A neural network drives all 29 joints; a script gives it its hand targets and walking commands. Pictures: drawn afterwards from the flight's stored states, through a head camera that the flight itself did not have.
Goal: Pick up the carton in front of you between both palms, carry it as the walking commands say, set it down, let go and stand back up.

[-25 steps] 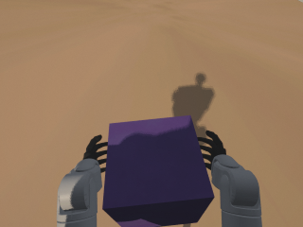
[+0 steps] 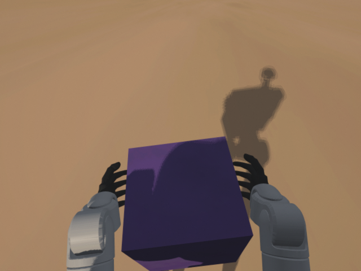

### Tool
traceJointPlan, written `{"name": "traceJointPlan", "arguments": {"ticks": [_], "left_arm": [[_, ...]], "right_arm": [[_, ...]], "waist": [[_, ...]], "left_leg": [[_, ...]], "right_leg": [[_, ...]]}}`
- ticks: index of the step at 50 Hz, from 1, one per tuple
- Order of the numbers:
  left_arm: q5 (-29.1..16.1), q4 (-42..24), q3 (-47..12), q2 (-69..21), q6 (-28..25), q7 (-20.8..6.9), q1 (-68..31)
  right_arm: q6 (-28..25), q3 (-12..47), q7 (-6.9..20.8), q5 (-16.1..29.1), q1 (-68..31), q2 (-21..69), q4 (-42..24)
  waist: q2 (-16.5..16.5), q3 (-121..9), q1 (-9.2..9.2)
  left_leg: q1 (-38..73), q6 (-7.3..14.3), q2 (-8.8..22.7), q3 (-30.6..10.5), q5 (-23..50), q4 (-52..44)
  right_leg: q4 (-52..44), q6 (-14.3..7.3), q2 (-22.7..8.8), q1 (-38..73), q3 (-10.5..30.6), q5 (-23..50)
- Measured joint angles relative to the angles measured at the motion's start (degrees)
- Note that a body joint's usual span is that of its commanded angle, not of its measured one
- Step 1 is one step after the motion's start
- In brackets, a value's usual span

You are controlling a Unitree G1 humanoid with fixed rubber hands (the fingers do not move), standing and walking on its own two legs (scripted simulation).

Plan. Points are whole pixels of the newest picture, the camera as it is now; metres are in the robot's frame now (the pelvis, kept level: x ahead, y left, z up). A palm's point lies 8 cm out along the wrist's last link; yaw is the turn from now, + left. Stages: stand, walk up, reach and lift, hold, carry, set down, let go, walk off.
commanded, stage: carry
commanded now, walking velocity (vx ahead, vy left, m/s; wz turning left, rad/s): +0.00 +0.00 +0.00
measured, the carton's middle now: (185, 209) +0.28 +0.00 -0.03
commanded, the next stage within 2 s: none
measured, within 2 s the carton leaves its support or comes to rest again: neither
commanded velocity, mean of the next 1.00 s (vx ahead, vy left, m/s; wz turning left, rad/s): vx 0.00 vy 0.00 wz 0.00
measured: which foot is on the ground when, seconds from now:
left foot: up 0.00-0.08, down 0.10-1.00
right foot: down 0.00-1.00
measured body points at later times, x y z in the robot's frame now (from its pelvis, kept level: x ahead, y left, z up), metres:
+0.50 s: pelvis +0.12 +0.02 -0.02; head +0.12 +0.02 +0.43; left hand +0.41 +0.16 +0.06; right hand +0.40 -0.14 +0.07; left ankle +0.14 +0.12 -0.75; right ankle +0.01 -0.07 -0.75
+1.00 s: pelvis +0.09 +0.02 -0.02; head +0.06 +0.02 +0.43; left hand +0.37 +0.15 +0.04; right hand +0.36 -0.15 +0.05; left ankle +0.14 +0.12 -0.75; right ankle +0.01 -0.07 -0.75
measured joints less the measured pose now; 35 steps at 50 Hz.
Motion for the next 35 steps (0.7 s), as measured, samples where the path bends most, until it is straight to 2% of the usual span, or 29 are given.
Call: {"name": "traceJointPlan", "arguments": {"ticks": [5,8,10,11,12,17,27,35], "left_arm": [[0.0,-2.5,-0.7,0.0,1.0,-0.1,-0.1],[0.6,-2.0,0.0,-0.1,2.5,-0.2,-1.2],[1.2,-1.3,0.3,-0.1,3.7,0.0,-1.6],[1.4,-0.8,0.5,-0.2,4.2,0.0,-1.9],[1.7,-0.2,0.6,-0.2,4.6,0.1,-2.1],[1.9,2.0,1.1,-0.3,5.2,0.2,-2.7],[1.4,0.7,0.6,-0.3,4.3,0.3,-2.8],[1.7,1.1,0.2,-0.2,4.3,0.0,-2.1]], "right_arm": [[1.2,0.0,-0.4,0.7,0.4,-0.1,-3.3],[1.7,-0.4,-0.2,0.6,-0.4,0.1,-2.0],[2.2,-0.8,0.2,0.4,-1.4,0.2,0.1],[2.4,-1.1,0.4,0.2,-1.9,0.3,1.2],[2.6,-1.3,0.6,0.1,-2.3,0.3,2.2],[2.5,-1.9,0.8,-0.2,-2.7,0.4,4.7],[2.3,-1.7,0.5,0.1,-2.1,0.3,2.0],[2.6,-1.3,0.4,0.0,-1.4,0.2,2.2]], "waist": [[0.5,-2.2,-0.51],[-2.8,-4.5,-0.42],[-4.1,-6.1,-0.12],[-4.4,-6.6,-0.05],[-4.5,-7.1,0.03],[-3.8,-7.7,0.04],[-2.5,-6.1,-0.57],[-2.5,-6.3,-0.72]], "left_leg": [[5.7,-0.2,0.3,2.8,15.1,-14.2],[7.8,3.0,-1.1,4.4,8.6,-12.7],[8.4,3.6,-1.5,5.1,6.0,-11.7],[8.5,2.3,-1.5,5.3,6.5,-11.3],[8.6,2.1,-1.5,5.5,5.9,-10.9],[8.6,3.6,-1.5,6.0,2.1,-9.0],[7.6,3.2,-1.1,5.5,0.5,-6.7],[7.5,3.1,-0.7,5.5,0.3,-5.7]], "right_leg": [[4.7,1.8,0.9,3.7,0.5,-6.7],[8.7,3.2,-1.1,4.4,1.6,-9.9],[8.9,3.7,-1.7,5.2,2.3,-12.0],[8.8,3.9,-1.9,5.5,2.5,-12.7],[8.7,4.1,-2.0,5.8,2.8,-13.2],[9.3,5.0,-2.3,5.9,3.4,-13.9],[10.3,5.0,-2.2,5.4,3.4,-14.8],[11.0,4.5,-2.1,5.5,3.1,-15.5]]}}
